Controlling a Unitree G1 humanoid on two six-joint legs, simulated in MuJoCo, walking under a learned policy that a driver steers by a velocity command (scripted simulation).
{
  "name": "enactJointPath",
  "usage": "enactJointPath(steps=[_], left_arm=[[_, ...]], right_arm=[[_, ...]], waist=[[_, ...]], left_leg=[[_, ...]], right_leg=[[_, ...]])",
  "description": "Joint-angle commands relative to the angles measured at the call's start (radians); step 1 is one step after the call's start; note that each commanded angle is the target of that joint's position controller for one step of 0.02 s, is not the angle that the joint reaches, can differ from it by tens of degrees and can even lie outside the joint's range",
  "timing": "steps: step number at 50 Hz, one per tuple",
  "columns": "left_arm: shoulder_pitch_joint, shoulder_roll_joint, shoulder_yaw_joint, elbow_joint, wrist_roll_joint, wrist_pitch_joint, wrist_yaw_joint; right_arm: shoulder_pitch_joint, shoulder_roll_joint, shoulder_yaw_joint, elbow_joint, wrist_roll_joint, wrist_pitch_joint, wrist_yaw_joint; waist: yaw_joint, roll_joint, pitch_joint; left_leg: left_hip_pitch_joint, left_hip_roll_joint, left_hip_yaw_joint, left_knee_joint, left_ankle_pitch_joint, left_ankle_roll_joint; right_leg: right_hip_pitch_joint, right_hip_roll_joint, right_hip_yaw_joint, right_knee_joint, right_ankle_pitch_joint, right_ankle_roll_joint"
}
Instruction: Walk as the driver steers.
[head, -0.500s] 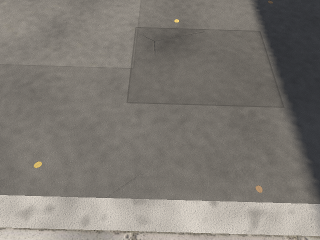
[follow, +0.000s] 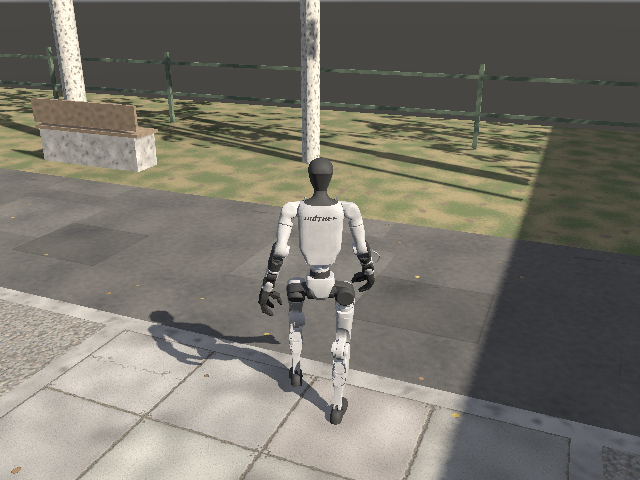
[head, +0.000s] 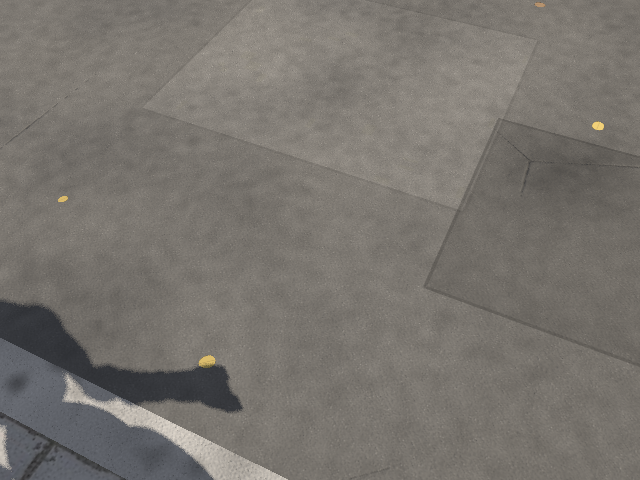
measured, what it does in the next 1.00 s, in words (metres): walks ahead, turning left: left foot, then right foot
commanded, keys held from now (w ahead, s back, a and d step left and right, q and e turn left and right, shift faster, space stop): w+q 0.58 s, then q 0.42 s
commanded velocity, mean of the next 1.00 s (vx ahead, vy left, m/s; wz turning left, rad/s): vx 0.39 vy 0.00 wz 0.59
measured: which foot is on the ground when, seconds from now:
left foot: up 0.00-0.12, down 0.14-0.70, up 0.72-1.00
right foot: down 0.00-0.16, up 0.18-0.68, down 0.70-1.00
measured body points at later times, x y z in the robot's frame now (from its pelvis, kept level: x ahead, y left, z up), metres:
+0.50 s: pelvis +0.27 +0.07 +0.00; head +0.29 +0.10 +0.45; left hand +0.37 +0.36 -0.11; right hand +0.35 -0.20 -0.12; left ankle +0.19 +0.10 -0.74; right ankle +0.46 -0.06 -0.68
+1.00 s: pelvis +0.46 +0.09 +0.00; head +0.50 +0.11 +0.45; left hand +0.38 +0.36 -0.11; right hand +0.73 -0.06 -0.12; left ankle +0.43 +0.21 -0.68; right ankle +0.55 +0.03 -0.74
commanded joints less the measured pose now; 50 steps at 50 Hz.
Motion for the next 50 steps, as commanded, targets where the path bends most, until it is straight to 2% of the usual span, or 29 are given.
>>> enactJointPath(steps=[1, 3, 5, 6, 7, 8, 9, 10, 11, 12, 13, 14, 15, 17, 20, 24, 29, 31, 33, 34, 35, 36, 37, 38, 39, 40, 41, 44, 50], left_arm=[[0.002, 0.148, 0.032, -0.044, 0.0, -0.006, 0.008], [0.019, 0.162, 0.036, -0.032, 0.002, 0.008, 0.014], [0.021, 0.195, 0.043, -0.025, 0.004, 0.025, 0.019], [0.019, 0.209, 0.047, -0.026, 0.003, 0.036, 0.019], [0.007, 0.21, 0.046, -0.037, 0.001, 0.044, 0.017], [0.027, 0.146, 0.029, -0.083, -0.007, 0.041, 0.01], [-0.015, 0.107, 0.027, -0.158, -0.005, 0.03, -0.006], [-0.142, 0.164, 0.033, -0.185, 0.004, 0.02, -0.009], [-0.157, 0.136, 0.023, -0.189, -0.01, 0.009, -0.012], [-0.128, 0.127, 0.021, -0.169, -0.009, 0.005, -0.009], [-0.118, 0.126, 0.022, -0.168, 0.009, 0.018, -0.008], [-0.087, 0.122, 0.021, -0.157, 0.025, 0.037, -0.01], [-0.079, 0.118, 0.021, -0.157, 0.031, 0.054, -0.014], [-0.106, 0.103, 0.018, -0.171, 0.031, 0.073, -0.02], [-0.235, 0.103, 0.016, -0.216, 0.028, 0.079, -0.022], [-0.37, 0.102, 0.01, -0.26, 0.022, 0.073, -0.027], [-0.5, 0.103, -0.004, -0.318, 0.011, 0.054, -0.035], [-0.444, 0.117, -0.002, -0.312, 0.008, 0.042, -0.026], [-0.261, 0.16, 0.014, -0.259, 0.009, 0.026, -0.004], [-0.126, 0.19, 0.023, -0.236, 0.018, 0.007, 0.009], [0.014, 0.269, 0.036, -0.232, 0.037, 0.002, 0.024], [-0.019, 0.294, 0.04, -0.254, 0.021, 0.022, 0.014], [-0.062, 0.23, 0.035, -0.265, -0.005, 0.041, 0.006], [-0.135, 0.157, 0.018, -0.281, -0.011, 0.046, 0.011], [-0.186, 0.088, -0.004, -0.283, -0.01, 0.05, 0.013], [-0.199, 0.086, -0.009, -0.273, -0.006, 0.049, 0.019], [-0.198, 0.107, -0.003, -0.262, -0.002, 0.047, 0.019], [-0.19, 0.135, 0.008, -0.247, 0.002, 0.035, 0.016], [-0.201, 0.16, 0.022, -0.242, 0.004, 0.059, 0.015]], right_arm=[[-0.115, -0.029, 0.006, -0.099, -0.004, -0.013, 0.01], [-0.126, -0.039, 0.003, -0.11, -0.009, -0.013, 0.008], [-0.059, -0.057, -0.008, -0.097, -0.012, -0.014, -0.003], [0.039, -0.074, -0.02, -0.069, -0.012, -0.02, -0.01], [0.208, -0.103, -0.039, -0.014, -0.019, -0.03, -0.024], [0.324, -0.211, -0.073, 0.009, -0.029, -0.032, -0.041], [0.283, -0.299, -0.092, -0.016, 0.005, -0.023, -0.048], [0.3, -0.278, -0.088, -0.016, 0.017, -0.012, -0.055], [0.255, -0.228, -0.075, -0.003, 0.022, -0.014, -0.064], [0.21, -0.173, -0.061, -0.001, 0.025, -0.021, -0.067], [0.175, -0.145, -0.051, -0.002, 0.031, -0.03, -0.07], [0.15, -0.127, -0.044, -0.01, 0.033, -0.039, -0.07], [0.157, -0.125, -0.041, -0.011, 0.035, -0.05, -0.067], [0.191, -0.146, -0.047, 0.001, 0.037, -0.064, -0.063], [0.261, -0.157, -0.049, 0.016, 0.034, -0.066, -0.063], [0.343, -0.159, -0.05, 0.032, 0.034, -0.065, -0.068], [0.409, -0.17, -0.051, 0.043, 0.021, -0.061, -0.082], [0.376, -0.18, -0.054, 0.038, 0.019, -0.056, -0.091], [0.324, -0.196, -0.057, 0.026, 0.026, -0.061, -0.088], [0.293, -0.185, -0.054, 0.014, 0.043, -0.071, -0.08], [0.314, -0.092, -0.031, -0.029, 0.061, -0.076, -0.081], [0.459, -0.093, -0.036, -0.039, 0.067, -0.063, -0.099], [0.48, -0.152, -0.047, 0.006, 0.03, -0.04, -0.107], [0.414, -0.154, -0.047, 0.002, 0.022, -0.026, -0.101], [0.344, -0.153, -0.048, -0.003, 0.012, -0.012, -0.089], [0.304, -0.137, -0.049, -0.018, 0.008, 0.001, -0.073], [0.313, -0.118, -0.045, -0.014, 0.006, 0.018, -0.06], [0.293, -0.092, -0.04, -0.038, 0.012, 0.036, -0.046], [0.143, -0.069, -0.017, -0.111, 0.01, 0.056, -0.023]], waist=[[-0.002, -0.118, 0.051], [-0.005, -0.122, 0.047], [-0.042, -0.143, -0.007], [-0.084, -0.139, -0.067], [-0.159, -0.093, -0.163], [-0.188, 0.045, -0.28], [-0.135, 0.209, -0.344], [-0.179, 0.043, -0.27], [-0.141, -0.001, -0.15], [-0.087, -0.052, -0.075], [-0.05, -0.051, -0.048], [-0.025, -0.04, -0.059], [-0.018, -0.034, -0.069], [-0.017, -0.031, -0.061], [-0.058, -0.011, -0.014], [-0.11, 0.008, -0.003], [-0.15, 0.024, 0.009], [-0.113, 0.035, 0.009], [-0.033, 0.036, -0.073], [0.042, 0.01, -0.149], [0.065, -0.143, -0.315], [-0.03, -0.309, -0.434], [-0.049, -0.183, -0.397], [-0.052, -0.152, -0.314], [-0.056, -0.103, -0.193], [-0.065, -0.147, -0.125], [-0.075, -0.163, -0.098], [-0.095, -0.158, -0.118], [-0.075, -0.191, -0.102]], left_leg=[[0.021, -0.011, 0.057, -0.116, -0.011, 0.029], [0.059, -0.041, 0.089, -0.165, -0.092, 0.062], [0.177, -0.112, 0.128, -0.194, -0.202, 0.104], [0.286, -0.155, 0.132, -0.224, -0.234, 0.13], [0.51, -0.179, 0.107, -0.302, -0.196, 0.163], [0.812, 0.042, -0.21, -0.344, -0.364, 0.239], [0.987, 0.261, -0.754, -0.502, -0.319, 0.357], [0.953, 0.248, -0.684, -0.541, -0.193, 0.341], [0.829, 0.229, -0.537, -0.535, -0.077, 0.321], [0.688, 0.173, -0.439, -0.544, 0.052, 0.275], [0.6, 0.121, -0.373, -0.553, 0.129, 0.249], [0.552, 0.09, -0.33, -0.566, 0.169, 0.239], [0.531, 0.073, -0.316, -0.571, 0.21, 0.242], [0.504, 0.046, -0.295, -0.593, 0.204, 0.241], [0.516, 0.03, -0.313, -0.623, 0.144, 0.22], [0.603, 0.023, -0.34, -0.598, 0.167, 0.193], [0.688, 0.039, -0.389, -0.519, 0.306, 0.182], [0.665, 0.024, -0.387, -0.442, 0.46, 0.136], [0.61, -0.037, -0.37, -0.256, 0.653, 0.07], [0.501, -0.092, -0.347, -0.063, 0.538, 0.039], [0.338, -0.168, -0.246, 0.241, -0.017, 0.011], [0.185, -0.278, -0.167, 0.462, -0.627, 0.006], [0.144, -0.205, -0.169, 0.564, -0.563, -0.007], [0.107, -0.172, -0.144, 0.569, -0.486, -0.021], [0.114, -0.129, -0.127, 0.5, -0.44, -0.032], [0.121, -0.11, -0.122, 0.448, -0.414, -0.044], [0.159, -0.111, -0.105, 0.444, -0.389, -0.053], [0.172, -0.117, -0.088, 0.39, -0.336, -0.059], [0.237, -0.061, -0.027, 0.096, -0.221, -0.052]], right_leg=[[-0.001, -0.283, 0.065, -0.07, 0.428, -0.104], [0.056, -0.293, 0.031, -0.004, 0.579, -0.092], [0.092, -0.294, -0.004, 0.165, 0.889, -0.08], [0.086, -0.29, -0.015, 0.325, 0.958, -0.077], [-0.015, -0.269, -0.036, 0.564, 0.847, -0.051], [-0.321, -0.216, -0.037, 0.887, 0.433, -0.008], [-0.68, -0.002, 0.099, 1.184, -0.275, 0.048], [-0.794, -0.046, 0.249, 1.205, -0.205, 0.041], [-0.796, -0.093, 0.256, 1.145, -0.108, 0.031], [-0.724, -0.128, 0.259, 1.034, -0.062, 0.028], [-0.66, -0.143, 0.268, 0.972, -0.06, 0.035], [-0.603, -0.146, 0.269, 0.94, -0.052, 0.045], [-0.581, -0.14, 0.262, 0.921, -0.051, 0.054], [-0.598, -0.132, 0.249, 0.858, -0.006, 0.07], [-0.687, -0.127, 0.244, 0.733, 0.108, 0.086], [-0.739, -0.097, 0.255, 0.569, 0.227, 0.085], [-0.706, -0.04, 0.249, 0.409, 0.232, 0.059], [-0.575, -0.006, 0.255, 0.325, 0.198, 0.033], [-0.297, 0.046, 0.239, 0.239, 0.207, -0.003], [-0.069, -0.036, 0.291, 0.187, 0.344, -0.034], [0.194, -0.331, 0.516, 0.258, 0.659, -0.084], [0.286, -0.547, 0.82, 0.269, 1.048, -0.205], [0.2, -0.512, 0.775, 0.284, 1.077, -0.24], [0.092, -0.466, 0.677, 0.233, 0.868, -0.239], [-0.046, -0.372, 0.54, 0.165, 0.727, -0.194], [-0.126, -0.321, 0.458, 0.122, 0.672, -0.173], [-0.192, -0.299, 0.4, 0.093, 0.679, -0.172], [-0.222, -0.299, 0.308, 0.077, 0.739, -0.188], [-0.273, -0.296, 0.179, 0.051, 0.443, -0.166]])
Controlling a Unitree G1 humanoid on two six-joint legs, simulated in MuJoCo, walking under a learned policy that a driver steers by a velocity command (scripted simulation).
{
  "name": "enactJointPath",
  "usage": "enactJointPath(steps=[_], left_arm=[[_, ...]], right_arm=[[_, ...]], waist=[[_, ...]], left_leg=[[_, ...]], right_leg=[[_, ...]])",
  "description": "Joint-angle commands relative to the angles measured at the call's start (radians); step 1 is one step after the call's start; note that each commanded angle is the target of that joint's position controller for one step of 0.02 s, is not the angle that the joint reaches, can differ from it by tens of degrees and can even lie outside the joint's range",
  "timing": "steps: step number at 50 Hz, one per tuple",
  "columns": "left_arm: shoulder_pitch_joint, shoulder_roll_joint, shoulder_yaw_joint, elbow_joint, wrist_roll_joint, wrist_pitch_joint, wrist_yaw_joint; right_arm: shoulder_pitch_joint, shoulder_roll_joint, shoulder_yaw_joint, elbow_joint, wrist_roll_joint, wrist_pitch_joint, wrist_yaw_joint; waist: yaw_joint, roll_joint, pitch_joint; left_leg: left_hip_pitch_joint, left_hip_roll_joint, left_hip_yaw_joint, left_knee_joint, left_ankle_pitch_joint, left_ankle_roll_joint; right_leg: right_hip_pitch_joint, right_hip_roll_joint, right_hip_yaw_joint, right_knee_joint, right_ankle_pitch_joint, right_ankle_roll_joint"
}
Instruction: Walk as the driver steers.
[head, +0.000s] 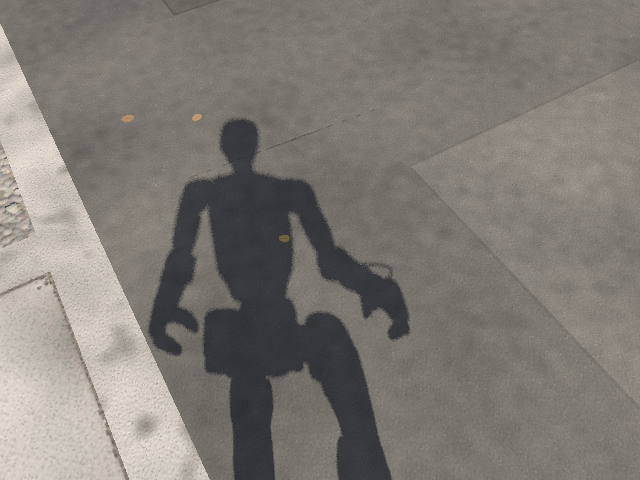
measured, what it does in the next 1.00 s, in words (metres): steps on the spot, turning left: left foot, then right foot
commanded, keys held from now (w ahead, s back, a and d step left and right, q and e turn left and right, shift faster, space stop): q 0.30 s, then no key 0.52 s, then q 0.12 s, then w+q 0.06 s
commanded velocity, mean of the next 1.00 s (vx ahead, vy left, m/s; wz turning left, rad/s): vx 0.03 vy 0.00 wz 0.35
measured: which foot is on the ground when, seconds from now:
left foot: up 0.00-0.14, down 0.16-1.00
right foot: down 0.00-0.16, up 0.18-0.60, down 0.62-1.00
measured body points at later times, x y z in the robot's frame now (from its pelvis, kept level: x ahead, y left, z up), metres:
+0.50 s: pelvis +0.03 +0.03 +0.00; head +0.05 +0.06 +0.45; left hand +0.07 +0.33 -0.13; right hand +0.22 -0.20 -0.10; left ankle +0.04 +0.12 -0.74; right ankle +0.06 -0.10 -0.70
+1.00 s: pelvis +0.03 +0.01 -0.01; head +0.04 +0.02 +0.44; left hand +0.06 +0.31 -0.12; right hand +0.19 -0.22 -0.13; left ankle +0.02 +0.12 -0.74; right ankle +0.05 -0.08 -0.74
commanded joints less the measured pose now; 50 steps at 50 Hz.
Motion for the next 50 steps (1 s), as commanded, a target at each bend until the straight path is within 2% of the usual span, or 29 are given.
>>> enactJointPath(steps=[1, 5, 7, 8, 9, 10, 11, 12, 13, 14, 15, 17, 24, 27, 29, 30, 31, 32, 33, 34, 36, 38, 39, 41, 42, 47, 48, 49, 50], left_arm=[[-0.048, 0.149, 0.04, -0.073, 0.002, -0.002, -0.001], [-0.001, 0.193, 0.058, -0.064, 0.001, 0.027, -0.007], [0.018, 0.194, 0.063, -0.053, -0.004, 0.045, -0.008], [0.073, 0.162, 0.058, -0.043, 0.003, 0.053, -0.013], [0.063, 0.077, 0.032, -0.12, -0.003, 0.062, -0.017], [-0.025, 0.137, 0.044, -0.122, 0.003, 0.081, -0.002], [-0.035, 0.121, 0.043, -0.124, -0.011, 0.089, -0.001], [-0.026, 0.116, 0.042, -0.112, -0.019, 0.084, -0.001], [-0.02, 0.128, 0.047, -0.106, -0.01, 0.077, 0.0], [0.003, 0.142, 0.052, -0.09, 0.004, 0.076, -0.001], [0.011, 0.144, 0.054, -0.085, 0.007, 0.079, -0.004], [0.016, 0.126, 0.05, -0.079, -0.003, 0.085, -0.008], [-0.038, 0.094, 0.035, -0.086, -0.011, 0.093, -0.004], [-0.02, 0.09, 0.032, -0.078, -0.021, 0.087, 0.003], [0.03, 0.07, 0.025, -0.057, -0.022, 0.077, 0.008], [0.055, 0.061, 0.02, -0.046, -0.015, 0.066, 0.012], [0.044, 0.1, 0.021, -0.054, 0.004, 0.052, 0.018], [-0.035, 0.176, 0.029, -0.08, 0.007, 0.043, 0.015], [-0.065, 0.151, 0.025, -0.074, 0.0, 0.041, 0.006], [-0.103, 0.108, 0.01, -0.078, -0.005, 0.036, 0.001], [-0.103, 0.11, 0.008, -0.061, -0.008, 0.035, 0.003], [-0.051, 0.116, 0.011, -0.047, -0.012, 0.032, 0.004], [-0.022, 0.115, 0.012, -0.04, -0.018, 0.032, 0.001], [-0.042, 0.108, 0.01, -0.03, -0.017, 0.035, 0.003], [-0.046, 0.12, 0.016, -0.027, -0.015, 0.038, 0.006], [-0.01, 0.173, 0.05, -0.01, -0.012, 0.059, 0.02], [-0.011, 0.171, 0.053, -0.012, -0.006, 0.064, 0.02], [-0.032, 0.172, 0.055, -0.02, -0.002, 0.068, 0.02], [-0.031, 0.177, 0.059, -0.025, -0.001, 0.068, 0.02]], right_arm=[[0.042, -0.029, 0.003, -0.063, 0.003, 0.005, 0.013], [-0.016, -0.05, 0.0, -0.101, 0.006, -0.001, 0.012], [0.024, -0.052, -0.004, -0.091, 0.001, -0.02, 0.005], [0.067, -0.103, -0.016, -0.082, -0.01, -0.036, -0.01], [0.051, -0.255, -0.047, -0.119, -0.003, -0.04, -0.021], [0.16, -0.248, -0.062, -0.091, 0.009, -0.037, -0.025], [0.142, -0.204, -0.047, -0.075, 0.01, -0.034, -0.031], [0.076, -0.162, -0.034, -0.077, 0.012, -0.029, -0.036], [0.013, -0.137, -0.027, -0.09, 0.016, -0.026, -0.041], [-0.013, -0.113, -0.02, -0.099, 0.019, -0.026, -0.044], [-0.004, -0.107, -0.017, -0.097, 0.021, -0.027, -0.042], [0.018, -0.109, -0.017, -0.088, 0.02, -0.035, -0.037], [0.057, -0.108, -0.012, -0.05, 0.0, -0.035, -0.036], [0.043, -0.107, -0.008, -0.034, -0.004, -0.032, -0.035], [0.015, -0.097, -0.001, -0.023, 0.005, -0.029, -0.039], [0.009, -0.08, 0.007, -0.017, 0.014, -0.03, -0.044], [0.032, -0.035, 0.022, -0.016, 0.015, -0.035, -0.046], [0.071, -0.006, 0.027, -0.012, 0.024, -0.037, -0.045], [0.046, -0.046, 0.019, 0.004, 0.008, -0.031, -0.045], [0.054, -0.047, 0.017, 0.019, 0.006, -0.028, -0.039], [0.034, -0.031, 0.022, 0.037, 0.003, -0.031, -0.03], [0.017, -0.046, 0.027, 0.048, -0.003, -0.043, -0.032], [0.03, -0.051, 0.024, 0.069, 0.006, -0.046, -0.036], [0.042, -0.033, 0.029, 0.102, 0.012, -0.05, -0.041], [0.032, -0.044, 0.026, 0.107, 0.013, -0.05, -0.045], [0.026, -0.068, 0.01, 0.11, 0.019, -0.046, -0.041], [0.043, -0.059, 0.011, 0.113, 0.014, -0.042, -0.038], [0.049, -0.057, 0.007, 0.112, 0.003, -0.037, -0.03], [0.018, -0.065, 0.002, 0.091, -0.008, -0.033, -0.019]], waist=[[-0.027, -0.184, -0.143], [0.009, -0.19, -0.131], [-0.013, -0.128, -0.133], [-0.022, 0.044, -0.146], [0.0, 0.331, -0.121], [-0.095, 0.164, -0.155], [-0.058, 0.132, -0.136], [-0.024, 0.105, -0.101], [0.001, 0.115, -0.102], [0.007, 0.125, -0.122], [0.008, 0.105, -0.149], [0.003, 0.065, -0.175], [-0.037, 0.095, -0.14], [-0.031, 0.097, -0.133], [0.005, 0.073, -0.131], [0.024, 0.046, -0.13], [0.004, -0.052, -0.135], [-0.052, -0.184, -0.109], [-0.034, -0.215, -0.087], [-0.054, -0.192, -0.069], [-0.049, -0.197, -0.049], [-0.02, -0.159, -0.086], [-0.005, -0.114, -0.097], [-0.015, -0.078, -0.073], [-0.011, -0.066, -0.06], [0.005, -0.085, -0.065], [0.005, -0.117, -0.08], [0.005, -0.171, -0.066], [0.018, -0.187, -0.025]], left_leg=[[0.174, 0.026, 0.032, -0.136, 0.035, 0.007], [0.233, 0.008, 0.076, -0.303, -0.051, 0.028], [0.356, -0.018, 0.073, -0.499, 0.031, 0.054], [0.437, 0.081, -0.103, -0.657, 0.101, 0.08], [0.494, 0.374, -0.537, -0.731, 0.384, 0.214], [0.474, 0.385, -0.5, -0.684, 0.534, 0.316], [0.456, 0.327, -0.41, -0.662, 0.567, 0.315], [0.417, 0.258, -0.332, -0.674, 0.51, 0.276], [0.417, 0.201, -0.291, -0.677, 0.453, 0.238], [0.418, 0.174, -0.267, -0.668, 0.507, 0.234], [0.426, 0.168, -0.266, -0.661, 0.546, 0.236], [0.448, 0.176, -0.268, -0.662, 0.547, 0.243], [0.404, 0.178, -0.32, -0.681, 0.341, 0.242], [0.365, 0.175, -0.346, -0.663, 0.348, 0.23], [0.328, 0.154, -0.349, -0.631, 0.337, 0.197], [0.273, 0.132, -0.343, -0.613, 0.281, 0.157], [0.221, 0.079, -0.307, -0.557, 0.172, 0.101], [0.19, -0.061, -0.165, -0.509, 0.024, 0.061], [0.308, -0.064, -0.106, -0.452, -0.081, 0.049], [0.363, -0.052, -0.102, -0.458, -0.037, 0.05], [0.393, -0.04, -0.102, -0.556, 0.123, 0.048], [0.423, 0.003, -0.149, -0.607, 0.238, 0.039], [0.412, 0.01, -0.159, -0.601, 0.239, 0.037], [0.379, 0.013, -0.161, -0.62, 0.217, 0.035], [0.348, 0.009, -0.169, -0.614, 0.219, 0.038], [0.248, -0.034, -0.141, -0.468, 0.193, 0.048], [0.23, -0.05, -0.115, -0.434, 0.064, 0.056], [0.19, -0.062, -0.077, -0.35, -0.082, 0.071], [0.142, -0.046, -0.044, -0.251, -0.149, 0.082]], right_leg=[[-0.006, -0.247, 0.095, -0.117, 0.283, -0.146], [0.039, -0.286, 0.098, -0.054, 0.127, -0.119], [0.006, -0.259, 0.053, 0.071, 0.044, -0.053], [-0.063, -0.195, -0.012, 0.262, -0.07, 0.01], [-0.339, -0.007, -0.056, 0.497, -0.489, 0.096], [-0.35, 0.006, 0.117, 0.652, -0.506, 0.093], [-0.357, -0.002, 0.161, 0.697, -0.438, 0.088], [-0.345, -0.014, 0.184, 0.674, -0.348, 0.081], [-0.335, -0.018, 0.186, 0.644, -0.287, 0.076], [-0.31, -0.003, 0.172, 0.663, -0.254, 0.077], [-0.294, 0.008, 0.174, 0.678, -0.244, 0.079], [-0.282, 0.014, 0.176, 0.65, -0.238, 0.083], [-0.164, 0.033, 0.172, 0.404, -0.266, 0.054], [-0.065, 0.057, 0.16, 0.284, -0.276, 0.032], [0.05, 0.068, 0.146, 0.094, -0.179, 0.014], [0.148, 0.05, 0.165, -0.05, -0.072, 0.002], [0.198, -0.079, 0.307, -0.138, -0.078, -0.018], [0.139, -0.235, 0.488, -0.183, 0.004, -0.083], [-0.008, -0.275, 0.492, -0.176, 0.033, -0.144], [-0.043, -0.227, 0.44, -0.173, 0.01, -0.134], [-0.021, -0.13, 0.346, -0.137, -0.026, -0.064], [0.028, -0.096, 0.321, -0.096, 0.04, -0.035], [0.043, -0.079, 0.313, -0.108, -0.006, -0.029], [0.068, -0.073, 0.301, -0.102, -0.055, -0.027], [0.085, -0.068, 0.288, -0.09, -0.057, -0.029], [0.107, -0.134, 0.293, -0.072, -0.057, -0.092], [0.108, -0.164, 0.317, -0.106, -0.21, -0.11], [0.093, -0.209, 0.371, -0.149, -0.424, -0.14], [0.056, -0.269, 0.441, -0.201, -0.571, -0.181]])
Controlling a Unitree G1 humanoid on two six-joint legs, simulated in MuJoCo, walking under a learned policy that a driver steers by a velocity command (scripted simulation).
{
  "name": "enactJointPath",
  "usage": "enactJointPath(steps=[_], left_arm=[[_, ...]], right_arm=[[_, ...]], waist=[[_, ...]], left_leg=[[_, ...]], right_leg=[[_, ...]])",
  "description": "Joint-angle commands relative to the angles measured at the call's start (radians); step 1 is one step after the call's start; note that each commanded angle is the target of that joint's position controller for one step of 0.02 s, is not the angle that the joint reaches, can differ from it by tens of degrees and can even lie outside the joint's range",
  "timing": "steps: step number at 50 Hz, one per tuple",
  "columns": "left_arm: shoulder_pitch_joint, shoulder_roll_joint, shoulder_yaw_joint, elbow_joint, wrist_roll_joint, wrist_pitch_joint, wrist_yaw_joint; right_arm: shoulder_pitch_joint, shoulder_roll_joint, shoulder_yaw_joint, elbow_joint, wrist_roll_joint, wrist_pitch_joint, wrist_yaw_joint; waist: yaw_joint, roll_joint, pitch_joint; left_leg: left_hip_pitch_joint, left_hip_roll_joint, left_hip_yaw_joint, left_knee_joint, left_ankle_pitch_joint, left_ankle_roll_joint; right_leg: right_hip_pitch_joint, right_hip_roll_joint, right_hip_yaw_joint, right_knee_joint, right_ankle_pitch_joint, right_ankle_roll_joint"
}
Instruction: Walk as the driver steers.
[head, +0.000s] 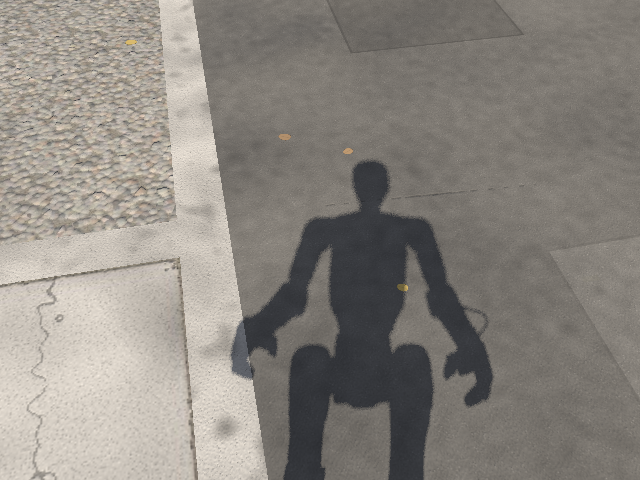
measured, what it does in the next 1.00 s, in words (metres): walks ahead, turning left: right foot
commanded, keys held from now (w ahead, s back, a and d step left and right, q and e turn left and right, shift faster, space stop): w+q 0.90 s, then q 0.10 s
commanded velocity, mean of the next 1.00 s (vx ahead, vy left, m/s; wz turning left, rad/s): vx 0.40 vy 0.00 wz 0.54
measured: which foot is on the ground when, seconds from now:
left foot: down 0.00-0.66, up 0.68-1.00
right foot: down 0.00-0.16, up 0.18-0.64, down 0.66-1.00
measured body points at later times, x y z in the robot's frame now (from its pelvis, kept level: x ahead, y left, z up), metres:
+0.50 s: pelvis +0.16 +0.08 +0.01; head +0.18 +0.11 +0.46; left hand +0.29 +0.37 -0.10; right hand +0.18 -0.20 -0.11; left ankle +0.03 +0.12 -0.73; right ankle +0.33 -0.04 -0.68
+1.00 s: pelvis +0.44 +0.15 +0.01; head +0.47 +0.17 +0.46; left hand +0.29 +0.37 -0.12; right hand +0.73 +0.03 -0.10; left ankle +0.49 +0.33 -0.68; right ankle +0.43 +0.04 -0.73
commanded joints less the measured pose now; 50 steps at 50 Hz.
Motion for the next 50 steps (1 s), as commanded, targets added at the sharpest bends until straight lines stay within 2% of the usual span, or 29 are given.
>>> enactJointPath(steps=[1, 2, 4, 7, 8, 9, 10, 11, 12, 13, 15, 17, 20, 27, 29, 30, 31, 32, 33, 34, 35, 36, 37, 38, 40, 43, 46, 48, 50], left_arm=[[0.028, 0.17, 0.052, -0.047, 0.011, -0.006, 0.004], [0.031, 0.173, 0.054, -0.043, 0.017, -0.015, 0.0], [-0.002, 0.187, 0.061, -0.046, 0.017, -0.034, -0.01], [-0.07, 0.19, 0.067, -0.05, 0.012, -0.043, -0.025], [-0.055, 0.16, 0.059, -0.046, 0.021, -0.044, -0.027], [-0.071, 0.088, 0.035, -0.07, 0.031, -0.045, -0.036], [-0.112, 0.057, 0.022, -0.145, 0.021, -0.051, -0.048], [-0.112, 0.119, 0.032, -0.127, 0.024, -0.058, -0.054], [-0.11, 0.14, 0.038, -0.111, 0.009, -0.07, -0.063], [-0.096, 0.137, 0.036, -0.094, 0.01, -0.082, -0.065], [-0.071, 0.131, 0.032, -0.067, 0.037, -0.078, -0.068], [-0.081, 0.115, 0.027, -0.071, 0.033, -0.065, -0.07], [-0.164, 0.1, 0.019, -0.103, 0.027, -0.055, -0.068], [-0.359, 0.085, 0.0, -0.195, 0.009, -0.07, -0.072], [-0.318, 0.102, 0.004, -0.197, 0.005, -0.075, -0.065], [-0.244, 0.116, 0.009, -0.178, 0.003, -0.078, -0.057], [-0.133, 0.145, 0.022, -0.143, 0.001, -0.081, -0.044], [0.029, 0.172, 0.035, -0.096, -0.003, -0.089, -0.029], [0.184, 0.221, 0.05, -0.075, 0.014, -0.099, -0.01], [0.23, 0.289, 0.063, -0.08, 0.045, -0.102, 0.0], [0.156, 0.277, 0.066, -0.086, 0.028, -0.09, -0.007], [0.064, 0.183, 0.049, -0.1, 0.019, -0.088, -0.011], [0.022, 0.117, 0.034, -0.099, 0.013, -0.093, -0.017], [0.017, 0.096, 0.026, -0.088, 0.018, -0.097, -0.019], [0.056, 0.091, 0.023, -0.051, 0.013, -0.114, -0.021], [0.105, 0.091, 0.026, -0.017, -0.001, -0.142, -0.033], [0.125, 0.084, 0.025, 0.005, 0.0, -0.144, -0.034], [0.11, 0.081, 0.022, 0.012, -0.004, -0.141, -0.034], [0.127, 0.098, 0.024, 0.022, -0.008, -0.139, -0.03]], right_arm=[[-0.083, -0.099, -0.029, -0.102, -0.018, -0.003, 0.025], [-0.103, -0.094, -0.029, -0.119, -0.014, -0.004, 0.035], [-0.08, -0.077, -0.021, -0.12, -0.001, -0.011, 0.051], [0.083, -0.078, -0.028, -0.065, 0.008, -0.027, 0.059], [0.19, -0.103, -0.042, -0.02, -0.002, -0.036, 0.053], [0.302, -0.187, -0.065, -0.005, -0.016, -0.046, 0.038], [0.282, -0.255, -0.064, -0.038, -0.011, -0.056, 0.035], [0.216, -0.214, -0.058, -0.05, -0.006, -0.056, 0.027], [0.168, -0.185, -0.051, -0.064, -0.001, -0.06, 0.019], [0.151, -0.172, -0.049, -0.065, 0.003, -0.064, 0.01], [0.157, -0.145, -0.039, -0.056, 0.01, -0.079, -0.001], [0.208, -0.138, -0.038, -0.031, 0.019, -0.089, 0.0], [0.264, -0.139, -0.041, -0.007, 0.018, -0.089, -0.005], [0.309, -0.148, -0.045, 0.024, 0.007, -0.088, -0.02], [0.27, -0.161, -0.049, 0.019, 0.008, -0.09, -0.027], [0.224, -0.173, -0.051, 0.009, 0.009, -0.092, -0.027], [0.196, -0.189, -0.055, 0.002, 0.007, -0.095, -0.024], [0.173, -0.2, -0.058, -0.002, 0.01, -0.099, -0.016], [0.172, -0.157, -0.049, -0.019, 0.014, -0.107, -0.005], [0.249, -0.026, -0.023, -0.049, 0.033, -0.108, -0.007], [0.275, -0.102, -0.029, -0.054, 0.008, -0.1, -0.008], [0.224, -0.13, -0.036, -0.039, -0.008, -0.089, -0.007], [0.164, -0.128, -0.034, -0.037, -0.012, -0.083, 0.004], [0.144, -0.109, -0.033, -0.039, -0.012, -0.077, 0.013], [0.123, -0.088, -0.028, -0.047, -0.021, -0.057, 0.03], [0.033, -0.063, -0.018, -0.089, -0.021, -0.039, 0.05], [-0.077, -0.047, -0.008, -0.135, -0.02, -0.04, 0.064], [-0.13, -0.019, 0.007, -0.155, -0.016, -0.049, 0.072], [-0.189, -0.003, 0.018, -0.17, -0.013, -0.054, 0.08]], waist=[[0.047, -0.136, 0.066], [0.043, -0.105, 0.096], [0.026, -0.097, 0.089], [-0.052, -0.086, 0.031], [-0.083, 0.001, 0.01], [-0.13, 0.265, -0.005], [-0.084, 0.364, 0.029], [-0.052, 0.166, 0.089], [-0.026, 0.08, 0.095], [-0.013, 0.051, 0.079], [-0.009, 0.06, 0.025], [-0.011, 0.054, -0.002], [-0.034, 0.055, 0.019], [-0.083, 0.088, 0.066], [-0.049, 0.095, 0.058], [-0.007, 0.096, 0.036], [0.038, 0.093, -0.02], [0.115, 0.059, -0.106], [0.172, -0.001, -0.221], [0.12, -0.224, -0.335], [0.063, -0.276, -0.327], [0.031, -0.135, -0.167], [0.032, -0.039, -0.075], [0.02, -0.04, -0.041], [0.007, -0.081, -0.015], [0.009, -0.081, 0.001], [0.013, -0.074, 0.029], [0.008, -0.078, 0.034], [0.028, -0.091, 0.02]], left_leg=[[-0.193, 0.046, 0.071, 0.241, -0.166, 0.038], [-0.238, 0.076, 0.077, 0.268, -0.176, 0.039], [-0.203, 0.097, 0.1, 0.194, -0.152, 0.038], [0.166, 0.016, 0.197, -0.043, -0.017, 0.057], [0.302, -0.016, 0.153, -0.108, -0.064, 0.068], [0.37, 0.204, -0.222, -0.312, -0.337, 0.126], [0.354, 0.378, -0.757, -0.51, -0.488, 0.254], [0.306, 0.393, -0.675, -0.489, -0.441, 0.276], [0.279, 0.345, -0.544, -0.448, -0.318, 0.25], [0.297, 0.291, -0.439, -0.438, -0.147, 0.217], [0.339, 0.229, -0.315, -0.422, 0.13, 0.182], [0.369, 0.214, -0.268, -0.398, 0.309, 0.184], [0.364, 0.203, -0.252, -0.397, 0.367, 0.194], [0.316, 0.19, -0.27, -0.358, 0.557, 0.18], [0.297, 0.201, -0.286, -0.34, 0.626, 0.152], [0.257, 0.188, -0.27, -0.298, 0.718, 0.124], [0.232, 0.168, -0.259, -0.193, 0.866, 0.098], [0.202, 0.122, -0.224, -0.001, 0.909, 0.074], [0.078, 0.06, -0.19, 0.252, 0.694, 0.057], [-0.178, -0.077, -0.087, 0.558, -0.077, 0.037], [-0.289, -0.063, -0.053, 0.697, -0.193, 0.042], [-0.317, 0.012, -0.035, 0.717, -0.097, 0.045], [-0.297, 0.051, -0.007, 0.679, -0.028, 0.042], [-0.273, 0.077, 0.005, 0.641, -0.006, 0.039], [-0.246, 0.103, 0.021, 0.61, -0.001, 0.033], [-0.326, 0.127, 0.035, 0.557, 0.05, 0.029], [-0.395, 0.132, 0.069, 0.44, 0.153, 0.01], [-0.309, 0.115, 0.131, 0.27, 0.256, 0.003], [-0.213, 0.086, 0.194, 0.124, 0.335, 0.007]], right_leg=[[-0.043, -0.389, 0.403, -0.329, -0.491, -0.209], [-0.034, -0.413, 0.412, -0.352, -0.479, -0.217], [0.0, -0.379, 0.309, -0.347, -0.369, -0.172], [-0.142, -0.251, 0.065, -0.197, -0.277, -0.089], [-0.225, -0.188, -0.02, -0.006, -0.286, -0.069], [-0.371, -0.091, -0.142, 0.389, -0.277, -0.023], [-0.618, 0.05, 0.008, 0.551, -0.359, -0.008], [-0.624, -0.037, 0.112, 0.609, -0.276, -0.013], [-0.591, -0.072, 0.12, 0.582, -0.141, -0.014], [-0.561, -0.088, 0.111, 0.539, -0.064, -0.004], [-0.507, -0.091, 0.097, 0.497, 0.028, 0.024], [-0.519, -0.076, 0.08, 0.49, 0.059, 0.048], [-0.582, -0.071, 0.062, 0.44, 0.101, 0.075], [-0.505, -0.024, 0.044, 0.171, 0.226, 0.065], [-0.386, -0.012, 0.057, 0.104, 0.235, 0.037], [-0.256, 0.009, 0.054, 0.067, 0.212, 0.019], [-0.098, 0.04, 0.045, 0.062, 0.167, 0.003], [0.095, 0.035, 0.046, 0.013, 0.178, -0.015], [0.323, -0.117, 0.197, -0.016, 0.014, -0.048], [0.531, -0.405, 0.611, -0.099, -0.201, -0.118], [0.439, -0.459, 0.914, -0.232, -0.288, -0.176], [0.281, -0.429, 0.774, -0.254, -0.336, -0.17], [0.16, -0.374, 0.596, -0.261, -0.234, -0.158], [0.091, -0.33, 0.474, -0.279, -0.119, -0.137], [0.023, -0.294, 0.327, -0.306, 0.066, -0.13], [0.043, -0.306, 0.21, -0.344, 0.231, -0.14], [0.066, -0.283, 0.073, -0.346, 0.418, -0.129], [0.029, -0.235, -0.053, -0.298, 0.634, -0.102], [0.022, -0.216, -0.114, -0.26, 0.714, -0.076]])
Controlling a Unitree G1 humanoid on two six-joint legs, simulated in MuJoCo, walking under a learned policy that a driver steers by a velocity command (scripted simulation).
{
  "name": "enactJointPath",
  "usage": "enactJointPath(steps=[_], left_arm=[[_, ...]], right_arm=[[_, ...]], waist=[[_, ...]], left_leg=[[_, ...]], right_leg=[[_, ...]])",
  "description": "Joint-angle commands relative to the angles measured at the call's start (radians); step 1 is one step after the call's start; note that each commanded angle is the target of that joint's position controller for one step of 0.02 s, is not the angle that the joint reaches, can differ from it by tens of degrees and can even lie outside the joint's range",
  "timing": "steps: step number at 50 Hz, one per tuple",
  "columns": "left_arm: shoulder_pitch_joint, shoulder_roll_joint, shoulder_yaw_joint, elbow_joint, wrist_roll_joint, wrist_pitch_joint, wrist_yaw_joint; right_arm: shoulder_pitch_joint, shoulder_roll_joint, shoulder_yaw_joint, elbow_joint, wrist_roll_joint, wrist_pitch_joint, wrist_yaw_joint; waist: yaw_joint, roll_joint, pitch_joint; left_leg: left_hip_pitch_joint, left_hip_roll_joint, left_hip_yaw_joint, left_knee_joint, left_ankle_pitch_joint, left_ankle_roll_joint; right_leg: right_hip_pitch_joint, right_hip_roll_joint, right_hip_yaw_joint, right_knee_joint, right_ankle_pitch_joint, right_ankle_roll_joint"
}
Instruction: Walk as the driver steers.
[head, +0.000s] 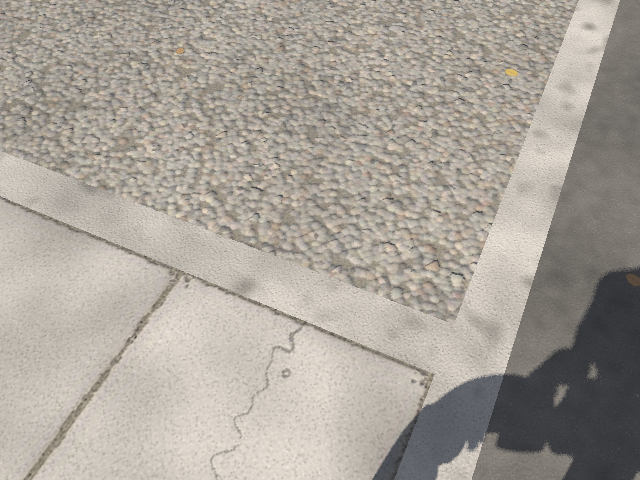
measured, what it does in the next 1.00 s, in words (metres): walks ahead: left foot, then right foot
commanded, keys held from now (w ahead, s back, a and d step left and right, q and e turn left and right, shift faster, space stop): q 0.02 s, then no key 0.52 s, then w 0.46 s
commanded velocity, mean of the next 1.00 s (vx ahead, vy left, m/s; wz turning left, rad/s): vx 0.21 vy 0.00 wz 0.15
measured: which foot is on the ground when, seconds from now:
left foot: up 0.00-0.12, down 0.14-0.60, up 0.62-0.84, down 0.86-1.00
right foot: down 0.00-0.14, up 0.16-0.54, down 0.56-0.86, up 0.88-1.00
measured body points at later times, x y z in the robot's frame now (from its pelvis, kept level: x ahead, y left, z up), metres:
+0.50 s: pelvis +0.14 +0.02 -0.01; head +0.16 +0.03 +0.44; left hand +0.19 +0.29 -0.15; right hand +0.25 -0.21 -0.14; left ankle +0.20 +0.09 -0.74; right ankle +0.16 -0.11 -0.72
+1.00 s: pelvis +0.25 +0.05 +0.00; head +0.26 +0.06 +0.45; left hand +0.27 +0.31 -0.15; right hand +0.30 -0.21 -0.13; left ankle +0.20 +0.12 -0.74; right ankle +0.23 -0.08 -0.68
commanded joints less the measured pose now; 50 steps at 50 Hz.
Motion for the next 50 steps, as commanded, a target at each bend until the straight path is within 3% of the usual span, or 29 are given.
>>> enactJointPath(steps=[1, 4, 6, 7, 8, 9, 10, 11, 12, 13, 17, 22, 25, 27, 28, 29, 30, 31, 33, 35, 38, 40, 42, 43, 44, 45, 46, 48, 50], left_arm=[[-0.049, 0.128, 0.022, -0.06, -0.007, -0.015, 0.007], [-0.012, 0.156, 0.028, -0.036, -0.013, 0.005, 0.019], [-0.013, 0.167, 0.027, -0.032, -0.017, 0.023, 0.025], [0.02, 0.157, 0.024, -0.046, -0.016, 0.026, 0.021], [0.144, 0.027, -0.004, -0.081, -0.019, 0.033, 0.012], [0.119, 0.093, 0.005, -0.067, -0.026, 0.06, 0.022], [0.034, 0.101, 0.008, -0.072, -0.025, 0.069, 0.02], [-0.031, 0.087, 0.001, -0.082, -0.016, 0.07, 0.019], [-0.055, 0.085, 0.002, -0.077, -0.002, 0.076, 0.019], [-0.022, 0.083, 0.003, -0.063, 0.01, 0.092, 0.018], [0.017, 0.047, 0.002, -0.025, 0.006, 0.131, 0.017], [-0.073, 0.046, 0.004, -0.022, 0.007, 0.148, 0.031], [-0.074, 0.035, 0.001, -0.005, 0.003, 0.139, 0.037], [-0.033, 0.02, -0.006, 0.022, 0.009, 0.123, 0.04], [0.003, 0.045, -0.005, 0.033, 0.023, 0.107, 0.039], [-0.01, 0.108, 0.008, 0.029, 0.022, 0.096, 0.034], [-0.003, 0.131, 0.019, 0.038, 0.006, 0.09, 0.025], [-0.015, 0.146, 0.027, 0.047, 0.005, 0.083, 0.025], [-0.05, 0.12, 0.028, 0.049, 0.009, 0.073, 0.029], [-0.05, 0.102, 0.029, 0.059, 0.008, 0.056, 0.026], [0.001, 0.101, 0.038, 0.093, 0.009, 0.042, 0.023], [0.009, 0.111, 0.046, 0.106, 0.007, 0.043, 0.019], [-0.012, 0.1, 0.047, 0.103, 0.0, 0.04, 0.015], [-0.047, 0.067, 0.036, 0.082, 0.003, 0.032, 0.013], [-0.092, -0.018, 0.013, 0.031, -0.009, 0.022, -0.001], [-0.162, 0.064, 0.032, 0.001, 0.015, 0.023, -0.001], [-0.185, 0.084, 0.041, 0.005, 0.019, 0.025, -0.008], [-0.159, 0.051, 0.036, 0.025, 0.013, 0.017, -0.027], [-0.164, 0.04, 0.035, 0.032, 0.026, 0.026, -0.038]], right_arm=[[-0.051, 0.008, 0.017, -0.069, 0.001, -0.012, 0.014], [-0.011, -0.024, 0.008, -0.06, -0.019, -0.013, 0.003], [0.164, -0.064, -0.012, 0.001, -0.036, -0.034, -0.015], [0.25, -0.13, -0.029, 0.021, -0.047, -0.045, -0.032], [0.245, -0.205, -0.045, 0.006, -0.032, -0.04, -0.048], [0.315, -0.179, -0.047, -0.007, 0.032, -0.026, -0.064], [0.236, -0.128, -0.034, -0.009, 0.04, -0.017, -0.077], [0.15, -0.069, -0.015, -0.009, 0.041, -0.014, -0.084], [0.112, -0.04, -0.004, 0.0, 0.037, -0.015, -0.088], [0.088, -0.028, 0.002, 0.003, 0.036, -0.015, -0.092], [0.069, -0.037, 0.004, 0.029, 0.01, -0.033, -0.077], [0.09, -0.038, 0.003, 0.074, 0.003, -0.016, -0.075], [0.096, -0.039, 0.002, 0.098, 0.006, 0.001, -0.082], [0.102, -0.029, 0.005, 0.116, 0.018, 0.01, -0.09], [0.144, -0.015, 0.006, 0.131, 0.025, 0.011, -0.093], [0.161, 0.001, 0.006, 0.131, 0.039, 0.016, -0.092], [0.1, -0.016, 0.0, 0.121, 0.033, 0.016, -0.087], [0.075, -0.003, 0.0, 0.11, 0.015, 0.01, -0.075], [0.093, -0.03, -0.015, 0.114, 0.002, -0.002, -0.059], [0.106, -0.006, -0.013, 0.128, -0.004, -0.021, -0.048], [0.039, 0.024, -0.006, 0.11, 0.004, -0.038, -0.045], [0.053, 0.027, -0.007, 0.111, 0.011, -0.044, -0.049], [0.191, 0.01, -0.017, 0.163, 0.014, -0.056, -0.062], [0.314, -0.042, -0.032, 0.198, 0.01, -0.066, -0.075], [0.435, -0.158, -0.061, 0.217, 0.004, -0.067, -0.085], [0.471, -0.174, -0.066, 0.239, 0.005, -0.062, -0.084], [0.389, -0.109, -0.048, 0.218, 0.002, -0.062, -0.079], [0.296, -0.052, -0.031, 0.192, 0.009, -0.072, -0.078], [0.301, -0.025, -0.019, 0.205, 0.014, -0.084, -0.083]], waist=[[-0.028, -0.132, -0.022], [-0.039, -0.15, -0.059], [-0.113, -0.11, -0.145], [-0.145, -0.014, -0.224], [-0.057, 0.192, -0.388], [-0.134, 0.088, -0.554], [-0.111, 0.031, -0.426], [-0.086, 0.022, -0.278], [-0.055, 0.003, -0.192], [-0.027, 0.014, -0.163], [0.009, 0.017, -0.179], [-0.03, 0.074, -0.126], [-0.032, 0.064, -0.097], [-0.007, 0.02, -0.074], [-0.013, -0.017, -0.085], [-0.042, -0.098, -0.05], [-0.014, -0.183, 0.014], [-0.015, -0.265, 0.054], [-0.044, -0.228, 0.064], [-0.046, -0.168, 0.039], [-0.008, -0.178, 0.018], [-0.018, -0.181, 0.013], [-0.079, -0.127, -0.014], [-0.132, -0.036, -0.061], [-0.177, 0.215, -0.102], [-0.186, 0.184, -0.027], [-0.136, 0.053, 0.029], [-0.077, 0.031, 0.026], [-0.061, 0.043, 0.009]], left_leg=[[0.179, -0.036, 0.087, -0.171, 0.105, 0.002], [0.268, -0.084, 0.085, -0.254, 0.008, 0.036], [0.469, -0.124, 0.062, -0.386, 0.066, 0.075], [0.662, 0.001, -0.055, -0.4, 0.377, 0.111], [0.98, 0.349, -0.398, -0.218, 1.092, 0.264], [0.979, 0.396, -0.488, -0.283, 1.052, 0.357], [0.849, 0.326, -0.392, -0.367, 0.837, 0.325], [0.706, 0.27, -0.327, -0.433, 0.685, 0.281], [0.603, 0.222, -0.282, -0.476, 0.618, 0.238], [0.509, 0.192, -0.234, -0.512, 0.579, 0.211], [0.388, 0.143, -0.159, -0.567, 0.427, 0.182], [0.346, 0.118, -0.195, -0.637, -0.099, 0.156], [0.332, 0.125, -0.236, -0.637, -0.262, 0.144], [0.28, 0.105, -0.238, -0.617, -0.339, 0.091], [0.262, 0.072, -0.23, -0.59, -0.428, 0.054], [0.23, -0.02, -0.148, -0.535, -0.462, 0.028], [0.222, -0.099, -0.051, -0.392, -0.395, 0.017], [0.223, -0.127, 0.013, -0.237, -0.294, 0.011], [0.174, -0.087, 0.003, -0.092, -0.288, 0.01], [0.148, -0.072, 0.014, -0.103, -0.289, 0.005], [0.208, -0.079, 0.051, -0.229, -0.298, 0.0], [0.324, -0.089, 0.077, -0.358, -0.263, 0.011], [0.608, -0.101, 0.07, -0.479, -0.181, 0.024], [0.788, 0.001, -0.064, -0.525, -0.263, 0.043], [0.934, 0.239, -0.45, -0.672, -0.56, 0.131], [0.848, 0.353, -0.61, -0.72, -0.561, 0.215], [0.783, 0.311, -0.522, -0.694, -0.492, 0.214], [0.711, 0.223, -0.362, -0.722, -0.325, 0.163], [0.698, 0.173, -0.253, -0.731, -0.116, 0.148]], right_leg=[[-0.095, -0.215, 0.002, -0.021, 0.697, -0.08], [-0.011, -0.241, 0.011, 0.115, 0.843, -0.068], [-0.028, -0.218, -0.005, 0.384, 0.773, -0.046], [-0.164, -0.178, -0.021, 0.621, 0.48, -0.013], [-0.454, -0.052, 0.004, 0.975, -0.47, 0.024], [-0.468, -0.018, 0.174, 1.086, -0.439, 0.029], [-0.497, -0.057, 0.213, 1.061, -0.341, 0.031], [-0.51, -0.083, 0.212, 0.978, -0.28, 0.031], [-0.48, -0.098, 0.216, 0.91, -0.241, 0.035], [-0.403, -0.1, 0.212, 0.861, -0.207, 0.04], [-0.268, -0.067, 0.198, 0.729, -0.148, 0.04], [-0.239, -0.049, 0.188, 0.502, -0.13, 0.033], [-0.191, -0.03, 0.177, 0.362, -0.12, 0.018], [-0.082, -0.032, 0.178, 0.148, -0.01, -0.006], [-0.045, -0.09, 0.25, 0.086, -0.087, -0.026], [-0.114, -0.16, 0.367, 0.033, -0.332, -0.066], [-0.216, -0.22, 0.491, -0.082, -0.541, -0.11], [-0.247, -0.295, 0.584, -0.178, -0.58, -0.139], [-0.22, -0.311, 0.576, -0.217, -0.455, -0.151], [-0.125, -0.261, 0.488, -0.17, -0.3, -0.147], [-0.077, -0.228, 0.419, -0.123, -0.205, -0.152], [-0.118, -0.226, 0.397, -0.085, -0.174, -0.158], [-0.281, -0.187, 0.344, 0.032, -0.136, -0.129], [-0.412, -0.139, 0.28, 0.178, -0.141, -0.097], [-0.643, -0.003, 0.13, 0.485, -0.227, -0.043], [-0.753, -0.003, 0.149, 0.672, -0.309, -0.055], [-0.763, -0.064, 0.211, 0.751, -0.23, -0.067], [-0.707, -0.103, 0.216, 0.743, -0.089, -0.057], [-0.675, -0.105, 0.186, 0.723, -0.016, -0.027]])
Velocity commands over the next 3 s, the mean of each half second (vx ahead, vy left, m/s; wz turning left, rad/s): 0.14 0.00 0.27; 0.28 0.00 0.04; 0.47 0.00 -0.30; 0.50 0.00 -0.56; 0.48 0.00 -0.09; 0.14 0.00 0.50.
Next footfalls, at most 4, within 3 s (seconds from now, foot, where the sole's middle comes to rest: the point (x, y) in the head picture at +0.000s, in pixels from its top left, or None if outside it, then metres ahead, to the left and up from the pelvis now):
0.14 left None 0.24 0.10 -0.78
0.56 right None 0.19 -0.10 -0.78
0.86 left None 0.24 0.13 -0.78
1.30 right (369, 418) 0.58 -0.03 -0.78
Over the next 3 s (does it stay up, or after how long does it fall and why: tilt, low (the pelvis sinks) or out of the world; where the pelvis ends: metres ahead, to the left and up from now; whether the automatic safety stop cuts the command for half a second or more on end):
stays up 1.14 -0.16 -0.01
